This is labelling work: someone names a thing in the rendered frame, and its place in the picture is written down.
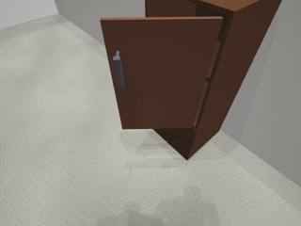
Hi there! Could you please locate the cupboard door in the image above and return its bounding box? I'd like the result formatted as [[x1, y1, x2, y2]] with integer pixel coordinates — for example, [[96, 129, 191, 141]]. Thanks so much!
[[100, 16, 223, 130]]

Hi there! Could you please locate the handle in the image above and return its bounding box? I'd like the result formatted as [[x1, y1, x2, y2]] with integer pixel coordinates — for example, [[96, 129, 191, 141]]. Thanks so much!
[[113, 51, 124, 88]]

